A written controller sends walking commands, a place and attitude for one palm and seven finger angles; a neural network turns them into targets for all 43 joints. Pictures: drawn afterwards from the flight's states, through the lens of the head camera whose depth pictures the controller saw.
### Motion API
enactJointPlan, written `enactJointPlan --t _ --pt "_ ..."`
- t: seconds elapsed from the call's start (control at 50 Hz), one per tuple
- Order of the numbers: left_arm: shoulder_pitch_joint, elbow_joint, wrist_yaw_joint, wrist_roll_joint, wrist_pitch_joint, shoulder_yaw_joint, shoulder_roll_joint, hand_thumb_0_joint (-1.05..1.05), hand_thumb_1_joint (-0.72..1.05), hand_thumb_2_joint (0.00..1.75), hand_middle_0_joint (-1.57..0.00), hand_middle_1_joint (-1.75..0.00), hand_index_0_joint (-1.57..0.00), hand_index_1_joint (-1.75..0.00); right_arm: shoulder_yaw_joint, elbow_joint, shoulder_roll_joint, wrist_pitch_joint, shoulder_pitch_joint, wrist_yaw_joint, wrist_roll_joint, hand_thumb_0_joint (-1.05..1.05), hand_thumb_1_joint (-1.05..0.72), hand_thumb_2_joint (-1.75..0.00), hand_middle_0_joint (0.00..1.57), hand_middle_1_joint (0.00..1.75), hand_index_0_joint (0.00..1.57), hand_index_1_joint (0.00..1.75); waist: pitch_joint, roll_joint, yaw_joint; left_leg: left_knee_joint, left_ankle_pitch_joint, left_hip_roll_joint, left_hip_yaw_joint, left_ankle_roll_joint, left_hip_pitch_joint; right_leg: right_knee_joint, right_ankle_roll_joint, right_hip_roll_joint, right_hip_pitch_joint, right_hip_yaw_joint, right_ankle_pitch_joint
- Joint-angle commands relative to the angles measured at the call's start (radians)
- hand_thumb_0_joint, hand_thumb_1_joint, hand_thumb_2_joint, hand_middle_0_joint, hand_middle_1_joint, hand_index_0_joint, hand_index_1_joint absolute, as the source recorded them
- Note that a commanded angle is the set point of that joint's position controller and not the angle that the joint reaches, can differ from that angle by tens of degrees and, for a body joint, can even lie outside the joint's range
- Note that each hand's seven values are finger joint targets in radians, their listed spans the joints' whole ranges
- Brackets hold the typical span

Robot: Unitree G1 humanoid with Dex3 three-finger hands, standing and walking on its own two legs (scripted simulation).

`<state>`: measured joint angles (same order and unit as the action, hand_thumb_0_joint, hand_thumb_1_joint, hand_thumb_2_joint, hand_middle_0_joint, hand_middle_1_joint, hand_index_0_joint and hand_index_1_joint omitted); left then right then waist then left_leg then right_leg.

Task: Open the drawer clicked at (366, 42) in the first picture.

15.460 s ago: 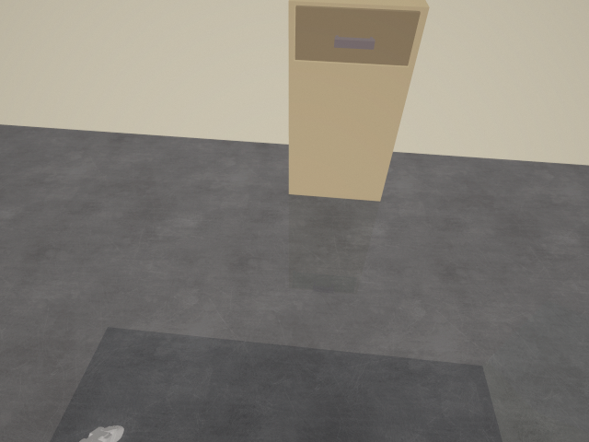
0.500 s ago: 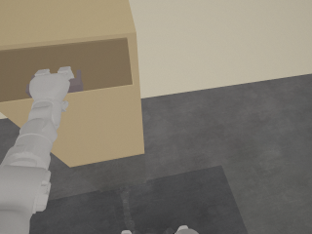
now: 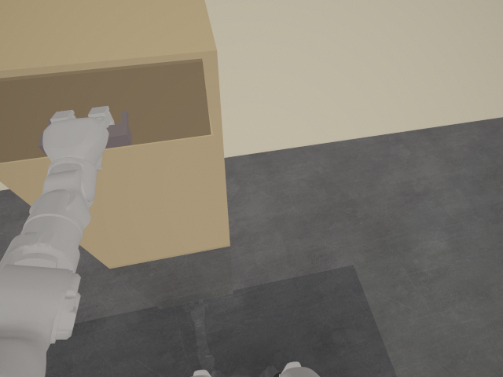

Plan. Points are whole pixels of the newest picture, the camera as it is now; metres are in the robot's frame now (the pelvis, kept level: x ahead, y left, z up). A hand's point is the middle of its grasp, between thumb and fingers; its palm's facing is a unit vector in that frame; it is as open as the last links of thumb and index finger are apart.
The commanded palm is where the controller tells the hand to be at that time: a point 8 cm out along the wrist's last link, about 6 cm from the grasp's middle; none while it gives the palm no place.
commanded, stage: pull the drawer open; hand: left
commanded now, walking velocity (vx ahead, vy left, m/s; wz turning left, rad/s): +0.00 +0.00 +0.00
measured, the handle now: (88, 129) +0.53 +0.26 +0.05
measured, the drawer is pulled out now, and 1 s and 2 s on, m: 0.00 0.11 0.24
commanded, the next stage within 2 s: none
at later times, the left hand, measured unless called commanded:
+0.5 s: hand (91, 182) +0.43 +0.25 +0.02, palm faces +0.00 -0.04 -1.00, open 6.1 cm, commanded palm +0.39 +0.25 +0.08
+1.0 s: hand (89, 218) +0.36 +0.24 +0.03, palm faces -0.01 -0.03 -1.00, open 6.1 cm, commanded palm +0.33 +0.23 +0.08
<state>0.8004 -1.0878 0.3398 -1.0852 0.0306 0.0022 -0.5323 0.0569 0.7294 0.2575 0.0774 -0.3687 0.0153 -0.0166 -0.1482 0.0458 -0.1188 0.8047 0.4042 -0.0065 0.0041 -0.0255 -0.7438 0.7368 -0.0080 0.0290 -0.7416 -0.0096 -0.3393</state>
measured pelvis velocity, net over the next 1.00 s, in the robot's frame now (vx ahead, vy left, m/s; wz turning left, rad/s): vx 0.01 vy -0.01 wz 0.02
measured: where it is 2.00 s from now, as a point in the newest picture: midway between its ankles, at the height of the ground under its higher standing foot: outside the picture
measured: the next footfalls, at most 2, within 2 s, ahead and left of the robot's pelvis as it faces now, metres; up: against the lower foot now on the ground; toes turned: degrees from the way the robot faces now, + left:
none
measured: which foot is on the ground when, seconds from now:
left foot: down 0.00-1.00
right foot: down 0.00-1.00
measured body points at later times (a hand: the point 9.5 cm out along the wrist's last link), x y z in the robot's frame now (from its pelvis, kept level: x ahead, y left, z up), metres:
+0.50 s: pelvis +0.02 +0.00 +0.01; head +0.09 +0.00 +0.46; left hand +0.42 +0.25 +0.08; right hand +0.10 -0.27 -0.12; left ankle -0.02 +0.10 -0.70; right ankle +0.00 -0.13 -0.70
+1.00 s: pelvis +0.01 -0.01 +0.01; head +0.06 -0.03 +0.46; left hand +0.36 +0.23 +0.08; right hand +0.14 -0.26 -0.11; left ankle -0.02 +0.10 -0.70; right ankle +0.00 -0.13 -0.70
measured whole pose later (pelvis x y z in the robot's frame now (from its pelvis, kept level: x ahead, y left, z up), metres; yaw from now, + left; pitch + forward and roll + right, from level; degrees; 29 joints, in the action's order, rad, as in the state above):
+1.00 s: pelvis +0.01 -0.01 +0.01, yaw +1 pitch +12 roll +0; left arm 0.29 -0.56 0.32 -1.04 -0.06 0.09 -0.39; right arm 0.04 0.66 0.24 0.08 -0.23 0.04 0.01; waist -0.13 0.05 0.00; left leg 0.70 0.39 0.01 0.01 -0.01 -0.51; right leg 0.68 0.00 0.01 -0.53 -0.01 -0.36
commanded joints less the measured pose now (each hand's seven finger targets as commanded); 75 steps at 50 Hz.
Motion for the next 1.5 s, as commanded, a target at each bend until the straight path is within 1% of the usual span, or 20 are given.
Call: enactJointPlan --t 0.0,0.08,0.1,0.16,0.22,0.3,0.42,0.46,0.64,0.68,0.72,0.78,0.9,1.04,1.06,1.14,1.18,1.26,1.34,1.48 --pt "0.311 0.201 0.019 0.016 0.013 -0.036 -0.193 0.0 0.9 0.9 -0.4 -1.35 -0.4 -1.35 0.056 -0.074 0.162 -0.015 -0.105 0.011 0.007 0.0 -0.9 -0.9 0.2 0.3 0.2 0.3 -0.393 0.054 0.026 -0.074 -0.484 0.008 -0.007 -0.008 0.3 -0.053 0.04 0.029 0.218 0.039 0.331" --pt "0.204 0.232 0.015 0.02 0.015 -0.067 -0.206 0.0 0.9 0.9 -0.4 -1.35 -0.4 -1.35 0.057 -0.084 0.16 -0.012 -0.093 0.009 0.009 0.0 -0.9 -0.9 0.2 0.3 0.2 0.3 -0.405 0.024 0.056 -0.078 -0.546 0.006 -0.013 -0.012 0.297 -0.049 0.04 0.028 0.269 0.035 0.388" --pt "0.201 0.268 0.014 0.025 0.017 -0.037 -0.166 0.0 0.9 0.9 -0.4 -1.35 -0.4 -1.35 0.059 -0.091 0.156 -0.014 -0.089 0.007 0.009 0.0 -0.9 -0.9 0.2 0.3 0.2 0.3 -0.421 0.043 0.051 -0.079 -0.562 0.005 -0.013 -0.011 0.32 -0.052 0.038 0.028 0.268 0.036 0.391" --pt "0.138 0.284 0.016 0.029 0.012 -0.049 -0.164 0.0 0.9 0.9 -0.4 -1.35 -0.4 -1.35 0.062 -0.094 0.157 -0.011 -0.077 0.006 0.012 0.0 -0.9 -0.9 0.2 0.3 0.2 0.3 -0.38 0.013 0.058 -0.085 -0.581 0.003 -0.016 -0.012 0.313 -0.057 0.037 0.027 0.278 0.035 0.41" --pt "0.078 0.337 0.019 0.032 0.004 -0.08 -0.191 0.0 0.9 0.9 -0.4 -1.35 -0.4 -1.35 0.063 -0.104 0.158 -0.007 -0.062 0.004 0.014 0.0 -0.9 -0.9 0.2 0.3 0.2 0.3 -0.4 0.002 0.076 -0.087 -0.639 0.002 -0.016 -0.013 0.32 -0.055 0.039 0.024 0.324 0.029 0.458" --pt "-0.013 0.39 0.023 0.034 -0.021 -0.051 -0.141 0.0 0.9 0.9 -0.4 -1.35 -0.4 -1.35 0.061 -0.125 0.149 -0.008 -0.026 0.001 0.024 0.0 -0.9 -0.9 0.2 0.3 0.2 0.3 -0.347 0.008 0.08 -0.1 -0.633 0.005 -0.022 -0.013 0.33 -0.066 0.038 0.025 0.323 0.035 0.456" --pt "-0.093 0.5 0.029 0.042 -0.054 -0.075 -0.149 0.0 0.9 0.9 -0.4 -1.35 -0.4 -1.35 0.059 -0.146 0.147 -0.009 0.011 0.001 0.025 0.0 -0.9 -0.9 0.2 0.3 0.2 0.3 -0.374 0.01 0.101 -0.107 -0.697 0.002 -0.016 -0.009 0.372 -0.068 0.04 0.02 0.364 0.034 0.482" --pt "-0.15 0.535 0.029 0.043 -0.067 -0.059 -0.117 0.0 0.9 0.9 -0.4 -1.35 -0.4 -1.35 0.058 -0.158 0.14 -0.012 0.033 0.002 0.028 0.0 -0.9 -0.9 0.2 0.3 0.2 0.3 -0.355 0.011 0.107 -0.111 -0.71 0.001 -0.015 -0.007 0.386 -0.069 0.038 0.021 0.357 0.038 0.479" --pt "-0.12 0.634 0.027 0.038 -0.106 0.031 -0.029 0.0 0.9 0.9 -0.4 -1.35 -0.4 -1.35 0.047 -0.169 0.134 -0.019 0.088 0.009 0.029 0.0 -0.9 -0.9 0.2 0.3 0.2 0.3 -0.301 0.013 0.087 -0.133 -0.622 0.004 -0.001 -0.001 0.423 -0.086 0.042 0.017 0.322 0.05 0.39" --pt "-0.168 0.654 0.025 0.038 -0.111 0.032 -0.018 0.0 0.9 0.9 -0.4 -1.35 -0.4 -1.35 0.047 -0.176 0.129 -0.021 0.102 0.011 0.028 0.0 -0.9 -0.9 0.2 0.3 0.2 0.3 -0.311 0.026 0.102 -0.132 -0.641 0.006 -0.002 0.001 0.436 -0.084 0.045 0.018 0.33 0.05 0.396" --pt "-0.162 0.661 0.022 0.038 -0.114 0.006 -0.053 0.0 0.9 0.9 -0.4 -1.35 -0.4 -1.35 0.045 -0.171 0.134 -0.017 0.11 0.016 0.026 0.0 -0.9 -0.9 0.2 0.3 0.2 0.3 -0.317 0.004 0.101 -0.136 -0.61 0.01 -0.006 0.0 0.424 -0.089 0.047 0.016 0.361 0.044 0.401" --pt "-0.207 0.696 0.016 0.044 -0.108 0.034 -0.01 0.0 0.9 0.9 -0.4 -1.35 -0.4 -1.35 0.041 -0.183 0.122 -0.022 0.134 0.02 0.028 0.0 -0.9 -0.9 0.2 0.3 0.2 0.3 -0.294 -0.003 0.107 -0.143 -0.585 0.014 -0.009 -0.003 0.425 -0.094 0.045 0.015 0.359 0.045 0.396" --pt "-0.236 0.7 0.014 0.041 -0.097 0.015 -0.03 0.0 0.9 0.9 -0.4 -1.35 -0.4 -1.35 0.034 -0.187 0.12 -0.03 0.157 0.029 0.027 0.0 -0.9 -0.9 0.2 0.3 0.2 0.3 -0.249 -0.042 0.115 -0.162 -0.47 0.025 -0.014 -0.005 0.39 -0.103 0.047 0.014 0.369 0.039 0.346" --pt "-0.315 0.8 0.022 0.047 -0.084 0.043 0.018 0.0 0.9 0.9 -0.4 -1.35 -0.4 -1.35 0.036 -0.198 0.111 -0.047 0.181 0.025 0.026 0.0 -0.9 -0.9 0.2 0.3 0.2 0.3 -0.272 -0.005 0.131 -0.161 -0.521 0.023 -0.014 -0.003 0.419 -0.097 0.05 0.011 0.383 0.035 0.371" --pt "-0.358 0.806 0.024 0.046 -0.085 0.019 -0.004 0.0 0.9 0.9 -0.4 -1.35 -0.4 -1.35 0.037 -0.2 0.11 -0.048 0.187 0.025 0.025 0.0 -0.9 -0.9 0.2 0.3 0.2 0.3 -0.277 0.001 0.142 -0.162 -0.526 0.024 -0.015 -0.002 0.419 -0.095 0.051 0.012 0.394 0.033 0.377" --pt "-0.437 0.862 0.026 0.061 -0.087 0.018 0.011 0.0 0.9 0.9 -0.4 -1.35 -0.4 -1.35 0.032 -0.208 0.109 -0.058 0.207 0.023 0.025 0.0 -0.9 -0.9 0.2 0.3 0.2 0.3 -0.262 -0.031 0.144 -0.166 -0.514 0.027 -0.019 -0.005 0.407 -0.098 0.047 0.01 0.418 0.029 0.401" --pt "-0.513 0.88 0.029 0.065 -0.088 -0.014 -0.012 0.0 0.9 0.9 -0.4 -1.35 -0.4 -1.35 0.032 -0.211 0.108 -0.065 0.226 0.025 0.024 0.0 -0.9 -0.9 0.2 0.3 0.2 0.3 -0.252 -0.044 0.157 -0.17 -0.498 0.03 -0.025 -0.006 0.399 -0.101 0.044 0.009 0.434 0.024 0.411" --pt "-0.544 0.889 0.035 0.059 -0.098 -0.042 -0.037 0.0 0.9 0.9 -0.4 -1.35 -0.4 -1.35 0.024 -0.207 0.106 -0.069 0.25 0.031 0.024 0.0 -0.9 -0.9 0.2 0.3 0.2 0.3 -0.193 -0.053 0.159 -0.184 -0.432 0.037 -0.029 -0.004 0.37 -0.109 0.044 0.009 0.433 0.019 0.383" --pt "-0.548 0.949 0.046 0.05 -0.106 -0.034 -0.034 0.0 0.9 0.9 -0.4 -1.35 -0.4 -1.35 0.022 -0.21 0.103 -0.075 0.267 0.032 0.021 0.0 -0.9 -0.9 0.2 0.3 0.2 0.3 -0.199 -0.002 0.161 -0.188 -0.428 0.038 -0.03 -0.001 0.398 -0.112 0.048 0.007 0.424 0.02 0.361" --pt "-0.601 0.968 0.045 0.048 -0.122 -0.003 0.007 0.0 0.9 0.9 -0.4 -1.35 -0.4 -1.35 0.015 -0.211 0.094 -0.083 0.295 0.036 0.02 0.0 -0.9 -0.9 0.2 0.3 0.2 0.3 -0.189 -0.036 0.166 -0.19 -0.402 0.041 -0.03 0.002 0.404 -0.114 0.046 0.009 0.418 0.021 0.34"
